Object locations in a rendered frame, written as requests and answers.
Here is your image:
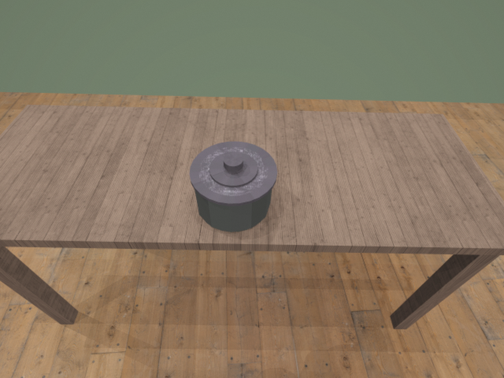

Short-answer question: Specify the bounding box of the pot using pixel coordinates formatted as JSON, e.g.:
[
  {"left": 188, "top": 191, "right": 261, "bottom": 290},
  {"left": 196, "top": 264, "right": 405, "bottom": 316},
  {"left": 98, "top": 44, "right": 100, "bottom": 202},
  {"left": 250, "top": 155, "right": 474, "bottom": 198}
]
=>
[{"left": 195, "top": 190, "right": 272, "bottom": 232}]

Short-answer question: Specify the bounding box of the knob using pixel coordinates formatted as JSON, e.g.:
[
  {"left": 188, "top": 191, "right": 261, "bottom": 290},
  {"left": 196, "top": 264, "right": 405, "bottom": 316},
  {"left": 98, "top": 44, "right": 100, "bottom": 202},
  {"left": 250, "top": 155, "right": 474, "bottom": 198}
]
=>
[{"left": 224, "top": 153, "right": 243, "bottom": 172}]

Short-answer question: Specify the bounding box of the lid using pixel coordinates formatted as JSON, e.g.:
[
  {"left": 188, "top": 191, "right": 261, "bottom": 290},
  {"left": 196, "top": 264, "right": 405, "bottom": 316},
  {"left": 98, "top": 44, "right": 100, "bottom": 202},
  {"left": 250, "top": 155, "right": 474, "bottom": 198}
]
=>
[{"left": 190, "top": 141, "right": 277, "bottom": 206}]

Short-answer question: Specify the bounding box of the table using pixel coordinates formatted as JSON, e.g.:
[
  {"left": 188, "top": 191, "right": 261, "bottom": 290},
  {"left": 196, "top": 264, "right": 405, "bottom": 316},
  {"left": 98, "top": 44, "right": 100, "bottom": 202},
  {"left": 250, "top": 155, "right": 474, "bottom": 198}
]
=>
[{"left": 0, "top": 105, "right": 504, "bottom": 329}]

